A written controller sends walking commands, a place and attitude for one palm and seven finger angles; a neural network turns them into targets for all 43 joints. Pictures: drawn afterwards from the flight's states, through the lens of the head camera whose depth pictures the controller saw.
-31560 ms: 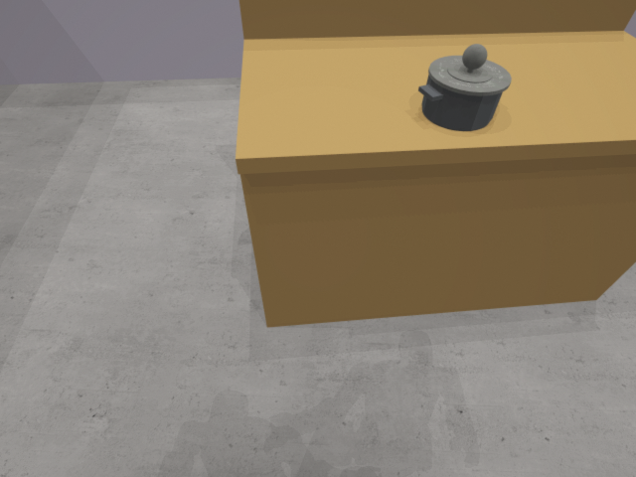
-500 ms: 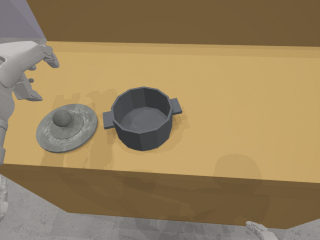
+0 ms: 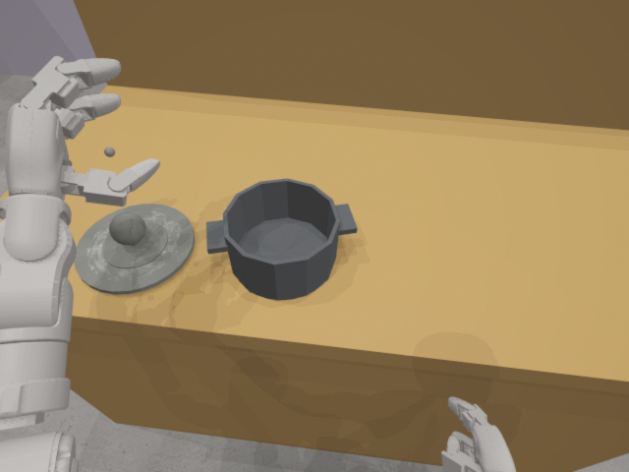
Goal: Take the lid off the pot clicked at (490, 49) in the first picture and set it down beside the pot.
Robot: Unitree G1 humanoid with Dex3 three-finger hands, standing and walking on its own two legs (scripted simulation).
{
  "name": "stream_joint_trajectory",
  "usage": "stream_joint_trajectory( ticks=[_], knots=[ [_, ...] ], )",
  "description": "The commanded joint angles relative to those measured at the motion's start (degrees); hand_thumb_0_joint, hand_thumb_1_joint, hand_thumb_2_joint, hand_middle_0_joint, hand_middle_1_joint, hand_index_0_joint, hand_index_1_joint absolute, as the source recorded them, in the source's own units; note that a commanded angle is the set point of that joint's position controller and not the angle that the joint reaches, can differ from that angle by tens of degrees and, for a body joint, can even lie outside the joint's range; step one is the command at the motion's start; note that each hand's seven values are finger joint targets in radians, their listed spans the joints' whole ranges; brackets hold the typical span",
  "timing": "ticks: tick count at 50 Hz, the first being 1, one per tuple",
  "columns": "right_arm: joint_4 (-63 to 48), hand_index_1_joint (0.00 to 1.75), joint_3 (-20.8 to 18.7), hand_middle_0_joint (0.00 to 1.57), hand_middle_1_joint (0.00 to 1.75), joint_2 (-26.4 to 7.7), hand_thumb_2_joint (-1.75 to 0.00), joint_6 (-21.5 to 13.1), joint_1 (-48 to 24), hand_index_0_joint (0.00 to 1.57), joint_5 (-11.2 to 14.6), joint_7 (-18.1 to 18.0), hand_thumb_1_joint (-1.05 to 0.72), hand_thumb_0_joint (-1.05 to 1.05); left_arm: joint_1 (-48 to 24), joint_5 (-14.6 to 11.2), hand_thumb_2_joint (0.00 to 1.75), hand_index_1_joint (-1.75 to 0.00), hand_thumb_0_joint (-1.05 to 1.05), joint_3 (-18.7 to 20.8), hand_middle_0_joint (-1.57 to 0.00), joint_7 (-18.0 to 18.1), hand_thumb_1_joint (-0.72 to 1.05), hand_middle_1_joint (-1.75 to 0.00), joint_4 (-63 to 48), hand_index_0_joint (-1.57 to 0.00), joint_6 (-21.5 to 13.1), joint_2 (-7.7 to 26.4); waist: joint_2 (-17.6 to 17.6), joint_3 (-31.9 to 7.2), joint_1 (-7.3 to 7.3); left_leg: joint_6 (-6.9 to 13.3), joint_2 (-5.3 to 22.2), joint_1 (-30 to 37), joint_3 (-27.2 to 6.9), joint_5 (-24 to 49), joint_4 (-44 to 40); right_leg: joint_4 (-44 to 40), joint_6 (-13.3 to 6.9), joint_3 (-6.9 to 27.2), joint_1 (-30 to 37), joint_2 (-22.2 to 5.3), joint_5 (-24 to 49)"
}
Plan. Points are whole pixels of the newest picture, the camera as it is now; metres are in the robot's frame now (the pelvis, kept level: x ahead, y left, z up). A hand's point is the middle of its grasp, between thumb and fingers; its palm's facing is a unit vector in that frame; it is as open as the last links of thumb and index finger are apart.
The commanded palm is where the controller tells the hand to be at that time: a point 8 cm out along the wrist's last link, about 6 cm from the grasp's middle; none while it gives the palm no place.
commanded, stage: draw the hand back to the body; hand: left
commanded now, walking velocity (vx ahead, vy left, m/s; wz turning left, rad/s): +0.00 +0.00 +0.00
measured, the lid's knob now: (128, 228) +0.42 +0.32 +0.04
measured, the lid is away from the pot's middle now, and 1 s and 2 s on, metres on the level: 0.23 0.23 0.23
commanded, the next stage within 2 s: step back with the hand held close in 1.54 s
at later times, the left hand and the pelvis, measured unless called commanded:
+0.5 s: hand (84, 183) +0.31 +0.25 +0.23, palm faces +0.47 -0.85 -0.25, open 8.9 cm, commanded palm +0.26 +0.29 +0.23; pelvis +0.02 -0.02 +0.00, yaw +0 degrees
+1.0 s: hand (52, 255) +0.24 +0.25 +0.22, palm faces +0.46 -0.84 -0.27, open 7.4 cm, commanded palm +0.18 +0.28 +0.22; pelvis +0.00 -0.01 +0.00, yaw +0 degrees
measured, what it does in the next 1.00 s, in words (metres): stands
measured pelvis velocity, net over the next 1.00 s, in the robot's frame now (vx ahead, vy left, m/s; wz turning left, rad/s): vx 0.00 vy -0.01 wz -0.01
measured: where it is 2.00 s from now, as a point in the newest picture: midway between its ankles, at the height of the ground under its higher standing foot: outside the picture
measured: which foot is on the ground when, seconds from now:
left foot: down 0.00-1.00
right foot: down 0.00-1.00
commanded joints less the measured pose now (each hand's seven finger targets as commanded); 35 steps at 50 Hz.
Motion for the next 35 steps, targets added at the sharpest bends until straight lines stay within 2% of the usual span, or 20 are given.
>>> stream_joint_trajectory(
  ticks=[1,2,3,4,6,7,9,10,12,13,15,17,19,21,25,27,29,30,32,35],
  knots=[
    [-6.4,0.3,-5.0,0.2,0.3,-8.8,-0.9,-3.8,-4.0,0.2,-0.5,-0.5,-0.9,0.0,-15.3,-3.1,0.87,-0.59,0.0,9.7,-0.41,5.0,0.06,-0.59,-14.9,-0.41,-3.8,14.2,8.4,-15.4,0.34,0.4,2.5,6.9,0.9,16.4,-2.7,-0.1,-4.2,-3.5,3.8,-0.3,15.1],
    [-6.2,0.3,-5.4,0.2,0.3,-9.5,-0.9,-4.1,-3.6,0.2,-0.5,-0.3,-0.9,0.0,-14.5,-3.3,0.87,-0.58,0.0,10.2,-0.41,5.1,0.09,-0.58,-15.9,-0.41,-3.9,14.6,4.8,-14.6,-0.21,0.8,2.8,6.4,1.0,16.6,-2.3,0.0,-4.0,-3.6,3.9,-0.3,15.9],
    [-6.4,0.3,-5.6,0.2,0.3,-9.4,-0.9,-4.1,-4.1,0.2,-0.4,-0.3,-0.9,0.0,-12.1,-3.4,0.87,-0.57,0.0,9.6,-0.4,5.0,0.11,-0.57,-15.2,-0.4,-3.8,12.9,3.7,-14.9,0.1,1.1,2.6,6.3,1.7,16.8,-2.2,0.0,-3.8,-3.6,3.6,0.0,16.4],
    [-6.5,0.3,-5.8,0.2,0.3,-9.4,-0.9,-4.2,-4.3,0.2,-0.3,-0.2,-0.9,0.0,-10.6,-3.8,0.88,-0.56,0.0,10.1,-0.39,5.0,0.14,-0.56,-16.4,-0.39,-3.8,13.1,4.1,-14.1,0.21,1.2,2.7,5.9,1.8,16.5,-1.7,0.0,-3.7,-3.5,3.6,-0.5,17.0],
    [-6.5,0.3,-6.0,0.2,0.3,-9.4,-0.9,-4.7,-4.5,0.2,-0.2,0.0,-0.9,0.0,-9.7,-4.0,0.88,-0.55,0.0,10.6,-0.38,5.2,0.19,-0.55,-20.8,-0.38,-4.2,13.2,5.3,-16.4,0.36,1.4,2.5,7.5,2.0,18.8,-0.9,0.4,-3.7,-3.4,4.2,-0.5,19.1],
    [-6.3,0.3,-6.1,0.2,0.3,-9.6,-0.9,-4.9,-4.5,0.2,-0.2,0.0,-0.9,0.0,-8.7,-4.0,0.88,-0.54,0.0,11.4,-0.37,5.4,0.21,-0.54,-21.6,-0.37,-4.3,14.1,5.2,-15.6,0.0,1.5,2.5,7.4,2.0,19.4,-0.6,0.7,-3.5,-3.3,4.2,-0.7,19.8],
    [-5.8,0.3,-6.4,0.2,0.3,-9.9,-0.9,-4.5,-4.1,0.2,-0.2,0.0,-0.9,0.0,-4.9,-4.3,0.88,-0.52,0.0,12.3,-0.36,5.6,0.26,-0.52,-19.1,-0.36,-3.6,13.7,2.6,-14.5,0.3,1.6,2.4,6.3,2.5,19.5,-0.3,0.6,-3.4,-3.5,3.9,-0.7,21.2],
    [-6.0,0.3,-6.4,0.2,0.3,-9.8,-0.9,-4.6,-4.3,0.2,-0.1,0.0,-0.9,0.0,-6.1,-4.4,0.88,-0.51,0.0,11.4,-0.35,5.4,0.29,-0.51,-21.2,-0.35,-3.8,12.9,2.0,-15.4,0.1,1.6,2.2,6.9,2.5,19.6,-0.3,0.6,-3.3,-3.5,4.0,-0.7,21.3],
    [-6.1,0.3,-6.6,0.2,0.3,-9.6,-0.9,-5.1,-4.7,0.2,0.0,0.0,-0.9,0.0,-5.3,-4.3,0.88,-0.49,0.0,12.1,-0.34,5.7,0.34,-0.49,-25.8,-0.34,-4.4,13.5,4.1,-16.6,0.01,1.9,2.1,8.7,2.5,21.9,0.4,0.9,-3.2,-3.3,4.3,-0.9,22.9],
    [-6.2,0.3,-6.8,0.2,0.3,-9.7,-0.9,-5.4,-4.7,0.2,-0.2,0.0,-0.9,0.0,-2.9,-4.4,0.88,-0.48,0.0,12.5,-0.34,5.8,0.37,-0.48,-26.3,-0.34,-4.6,13.0,4.4,-17.7,0.64,1.9,2.0,9.4,2.8,23.2,0.5,1.0,-3.2,-3.2,4.6,-0.7,24.0],
    [-5.8,0.3,-6.8,0.2,0.3,-9.5,-0.9,-5.3,-4.5,0.2,-0.2,0.2,-0.9,0.0,0.3,-4.6,0.88,-0.47,0.0,12.5,-0.32,5.9,0.42,-0.47,-25.2,-0.32,-4.1,12.1,2.8,-16.3,0.62,1.9,2.1,9.1,3.0,23.2,0.8,0.9,-3.1,-3.2,4.3,-0.8,24.8],
    [-5.8,0.3,-6.9,0.2,0.3,-9.5,-0.9,-5.3,-4.8,0.2,-0.1,0.1,-0.9,0.0,0.0,-4.7,0.89,-0.45,0.0,12.2,-0.31,5.9,0.47,-0.45,-26.5,-0.31,-4.2,11.6,1.9,-14.9,0.01,1.9,2.1,9.1,3.0,22.4,0.7,0.7,-2.9,-3.4,3.7,-0.9,24.7],
    [-6.1,0.3,-7.0,0.2,0.3,-9.3,-0.9,-5.2,-5.3,0.2,-0.2,0.1,-0.9,0.0,3.7,-4.8,0.89,-0.43,0.0,13.4,-0.3,5.9,0.52,-0.43,-26.7,-0.3,-4.0,11.8,3.1,-14.4,0.9,2.0,2.1,8.9,3.4,21.3,0.7,0.4,-3.0,-3.2,3.5,-1.0,24.0],
    [-6.5,0.3,-6.8,0.2,0.3,-8.9,-0.9,-5.5,-6.0,0.2,-0.3,0.1,-0.9,0.0,3.8,-5.0,0.89,-0.41,0.0,13.2,-0.28,5.8,0.57,-0.41,-30.1,-0.28,-4.5,11.1,3.5,-15.1,1.02,1.8,2.1,9.5,3.2,21.5,0.5,0.4,-3.1,-3.1,3.9,-1.0,24.0],
    [-6.6,0.3,-6.4,0.2,0.3,-8.7,-0.9,-5.1,-6.6,0.2,-0.5,0.0,-0.9,0.0,6.5,-5.2,0.89,-0.38,0.0,12.2,-0.26,5.7,0.67,-0.38,-29.1,-0.26,-3.8,9.1,1.7,-11.9,0.79,1.7,2.1,8.4,3.2,18.7,-0.1,-0.2,-3.0,-3.3,2.3,-0.8,21.1],
    [-7.0,0.3,-6.3,0.2,0.3,-8.3,-0.9,-5.2,-7.3,0.2,-0.4,-0.3,-0.9,0.0,6.1,-5.1,0.89,-0.36,0.0,11.3,-0.25,5.7,0.72,-0.36,-32.0,-0.25,-4.2,8.6,3.4,-12.3,0.51,1.7,2.0,9.0,3.0,17.7,-0.4,-0.3,-3.0,-3.2,2.1,-0.9,19.4],
    [-7.2,0.3,-6.2,0.2,0.3,-8.0,-0.9,-5.5,-7.6,0.2,-0.6,-0.3,-0.9,0.0,9.5,-5.1,0.9,-0.34,0.0,12.8,-0.23,5.9,0.77,-0.34,-33.4,-0.23,-4.3,9.0,4.7,-12.3,1.37,1.6,2.1,8.9,2.9,17.3,-0.6,-0.4,-3.2,-3.3,2.3,-0.9,18.6],
    [-7.2,0.3,-6.1,0.2,0.3,-8.0,-0.9,-5.5,-7.8,0.2,-0.7,-0.2,-0.9,0.0,10.5,-5.3,0.9,-0.34,0.0,12.4,-0.23,5.9,0.8,-0.34,-33.1,-0.23,-4.3,8.5,3.6,-11.9,1.37,1.7,2.0,8.5,2.9,16.3,-0.7,-0.7,-3.2,-3.1,2.1,-0.8,17.7],
    [-7.2,0.3,-6.1,0.2,0.3,-8.0,-0.9,-5.8,-7.9,0.2,-0.8,-0.3,-0.9,0.0,10.8,-5.3,0.9,-0.32,0.0,12.4,-0.21,6.0,0.85,-0.32,-35.5,-0.21,-4.7,8.4,3.1,-12.0,0.99,1.5,2.2,8.7,2.7,15.9,-0.9,-0.7,-3.2,-3.1,2.2,-0.8,17.0],
    [-7.4,0.3,-6.0,0.2,0.3,-7.9,-0.9,-5.7,-8.3,0.2,-0.9,-0.3,-0.9,0.0,12.9,-5.4,0.9,-0.3,0.0,11.7,-0.2,5.8,0.9,-0.3,-35.3,-0.2,-4.4,7.2,3.0,-10.1,1.25,1.5,2.3,7.8,2.6,13.2,-1.5,-1.5,-3.2,-3.1,1.1,-0.8,13.9]
  ],
)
